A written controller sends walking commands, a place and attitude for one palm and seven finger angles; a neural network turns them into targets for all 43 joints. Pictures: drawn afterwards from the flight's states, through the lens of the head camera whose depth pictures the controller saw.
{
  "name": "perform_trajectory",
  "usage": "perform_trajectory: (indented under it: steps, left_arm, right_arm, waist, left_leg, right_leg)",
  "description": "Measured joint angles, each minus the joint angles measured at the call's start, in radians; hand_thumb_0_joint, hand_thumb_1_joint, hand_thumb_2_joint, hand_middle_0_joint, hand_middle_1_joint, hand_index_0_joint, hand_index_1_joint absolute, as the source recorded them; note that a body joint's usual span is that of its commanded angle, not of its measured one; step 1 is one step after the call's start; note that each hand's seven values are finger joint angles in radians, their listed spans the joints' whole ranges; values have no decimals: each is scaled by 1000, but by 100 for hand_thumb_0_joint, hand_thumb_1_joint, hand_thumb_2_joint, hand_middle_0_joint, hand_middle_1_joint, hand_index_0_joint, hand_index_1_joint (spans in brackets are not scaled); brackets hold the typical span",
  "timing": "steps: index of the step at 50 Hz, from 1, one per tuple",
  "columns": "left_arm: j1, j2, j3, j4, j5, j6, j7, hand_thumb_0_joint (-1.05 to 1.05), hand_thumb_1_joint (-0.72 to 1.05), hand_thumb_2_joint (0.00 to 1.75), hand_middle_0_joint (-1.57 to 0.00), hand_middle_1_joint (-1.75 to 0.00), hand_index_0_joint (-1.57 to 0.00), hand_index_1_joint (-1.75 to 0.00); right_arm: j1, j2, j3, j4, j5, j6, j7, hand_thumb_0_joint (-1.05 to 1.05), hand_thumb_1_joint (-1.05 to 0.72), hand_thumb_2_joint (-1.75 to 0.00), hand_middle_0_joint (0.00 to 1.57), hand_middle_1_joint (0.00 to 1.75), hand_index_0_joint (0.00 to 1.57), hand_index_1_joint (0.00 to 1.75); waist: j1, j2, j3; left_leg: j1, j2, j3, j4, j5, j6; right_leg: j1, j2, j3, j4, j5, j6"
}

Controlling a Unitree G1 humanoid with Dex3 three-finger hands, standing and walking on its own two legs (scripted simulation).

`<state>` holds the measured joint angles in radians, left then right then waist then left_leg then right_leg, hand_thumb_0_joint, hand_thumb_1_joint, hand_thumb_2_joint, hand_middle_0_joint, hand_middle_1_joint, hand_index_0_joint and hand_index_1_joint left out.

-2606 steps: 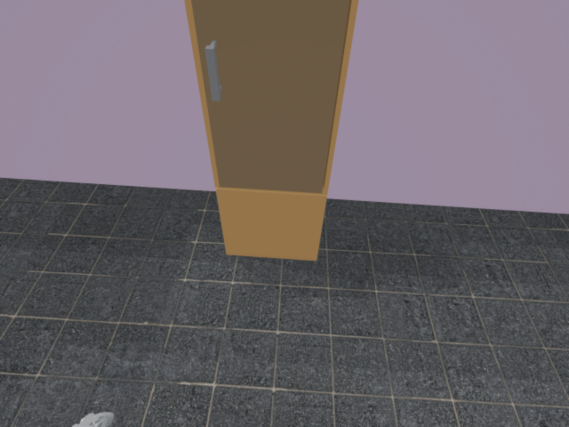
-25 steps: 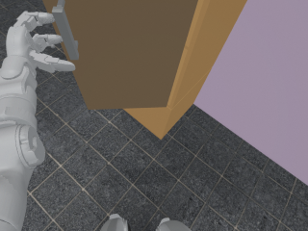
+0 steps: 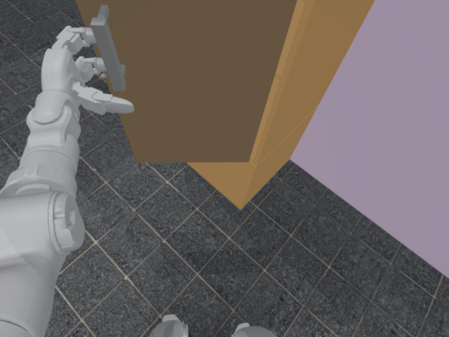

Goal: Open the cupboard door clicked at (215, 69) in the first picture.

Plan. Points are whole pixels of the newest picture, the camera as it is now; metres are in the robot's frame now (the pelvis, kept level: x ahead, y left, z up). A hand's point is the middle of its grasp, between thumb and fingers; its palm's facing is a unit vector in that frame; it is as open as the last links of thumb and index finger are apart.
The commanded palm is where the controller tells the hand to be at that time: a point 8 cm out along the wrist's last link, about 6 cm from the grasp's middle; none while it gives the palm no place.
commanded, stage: slide the fingers in behind the handle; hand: left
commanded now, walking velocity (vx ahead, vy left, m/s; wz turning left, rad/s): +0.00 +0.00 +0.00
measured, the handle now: (112, 50) +0.60 +0.14 +0.13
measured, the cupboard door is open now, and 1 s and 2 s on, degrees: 46 46 73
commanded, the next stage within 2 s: close the thumb around the handle in 0.50 s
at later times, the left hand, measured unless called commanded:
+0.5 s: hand (111, 71) +0.54 +0.14 +0.13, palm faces -0.01 -1.00 -0.01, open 14.0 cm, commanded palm +0.52 +0.18 +0.12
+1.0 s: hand (112, 75) +0.54 +0.14 +0.13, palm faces -0.03 -1.00 +0.01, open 9.6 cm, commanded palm +0.52 +0.19 +0.12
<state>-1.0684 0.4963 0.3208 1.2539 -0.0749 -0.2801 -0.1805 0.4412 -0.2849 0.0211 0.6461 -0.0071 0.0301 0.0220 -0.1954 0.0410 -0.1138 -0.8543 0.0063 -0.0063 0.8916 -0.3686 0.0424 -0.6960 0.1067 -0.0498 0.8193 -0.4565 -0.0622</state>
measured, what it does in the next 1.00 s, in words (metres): stands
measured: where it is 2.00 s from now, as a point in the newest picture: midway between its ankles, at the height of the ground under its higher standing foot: outside the picture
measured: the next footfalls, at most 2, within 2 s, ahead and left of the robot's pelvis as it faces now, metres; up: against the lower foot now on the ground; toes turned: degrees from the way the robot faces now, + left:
none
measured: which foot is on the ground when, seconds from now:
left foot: down 0.00-1.00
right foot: down 0.00-1.00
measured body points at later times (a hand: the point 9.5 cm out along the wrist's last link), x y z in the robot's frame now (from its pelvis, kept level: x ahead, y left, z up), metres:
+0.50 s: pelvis +0.00 +0.00 +0.00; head +0.11 +0.00 +0.44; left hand +0.54 +0.20 +0.13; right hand -0.05 -0.26 -0.11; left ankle +0.02 +0.09 -0.69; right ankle -0.05 -0.09 -0.69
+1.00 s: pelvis +0.00 +0.00 +0.00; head +0.11 +0.02 +0.44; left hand +0.53 +0.19 +0.13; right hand -0.03 -0.26 -0.11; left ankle +0.02 +0.09 -0.69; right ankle -0.05 -0.09 -0.69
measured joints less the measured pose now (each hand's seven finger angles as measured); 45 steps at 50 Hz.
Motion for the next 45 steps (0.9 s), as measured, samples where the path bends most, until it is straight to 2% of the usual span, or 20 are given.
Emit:
perform_trajectory:
  steps: [7,14,20,23,26,33,38,45]
  left_arm:
    - [-38,-17,-27,26,-9,21,11,-1,-50,30,-28,-120,-30,-120]
    - [-42,-28,4,29,12,3,38,-1,-50,30,-29,-120,-30,-120]
    - [-38,7,44,47,32,10,48,-1,-50,30,-30,-120,-30,-120]
    - [-12,14,52,17,27,0,38,-1,-50,30,-30,-120,-30,-120]
    - [9,6,31,-6,12,-11,21,-1,-50,30,-30,-120,-30,-120]
    - [7,-14,2,19,-8,25,4,-1,-50,31,-30,-120,-30,-120]
    - [4,-27,4,6,-3,0,23,-1,-40,35,-29,-120,-31,-121]
    - [-13,-29,6,13,9,-8,31,-1,-11,47,-31,-123,-33,-124]
  right_arm:
    - [-1,0,1,14,-2,-6,1,0,-90,-90,21,30,21,30]
    - [12,0,2,14,-10,-12,5,0,-90,-90,21,30,21,30]
    - [29,4,7,5,-10,-5,3,0,-90,-90,21,30,21,30]
    - [44,7,5,5,-8,-2,2,0,-90,-90,21,30,21,30]
    - [57,9,1,11,-5,1,3,0,-90,-90,21,30,21,30]
    - [42,3,-1,16,-1,7,0,0,-90,-90,21,30,21,30]
    - [15,-4,-6,8,-6,-5,2,0,-90,-90,21,30,21,30]
    - [-5,-4,-5,7,-7,-6,4,0,-90,-90,21,30,21,30]
  waist:
    - [-3,4,6]
    - [-16,9,2]
    - [-28,11,6]
    - [-22,10,3]
    - [-11,9,-2]
    - [-4,5,-6]
    - [-6,3,0]
    - [-5,4,0]
  left_leg:
    - [-11,-5,-7,2,4,-1]
    - [-21,-2,4,5,2,0]
    - [-18,4,14,1,1,0]
    - [-8,6,19,-9,2,-1]
    - [6,5,17,-17,1,-2]
    - [24,0,5,-24,3,-1]
    - [12,-2,4,-15,4,1]
    - [-3,-5,8,-3,3,5]
  right_leg:
    - [-10,-4,-8,5,-1,-1]
    - [-27,-3,2,16,-3,-1]
    - [-29,1,14,15,-2,0]
    - [-21,3,20,5,2,-1]
    - [-4,3,19,-7,3,-2]
    - [21,0,8,-23,5,-1]
    - [10,-2,6,-12,4,1]
    - [-9,-6,8,6,0,5]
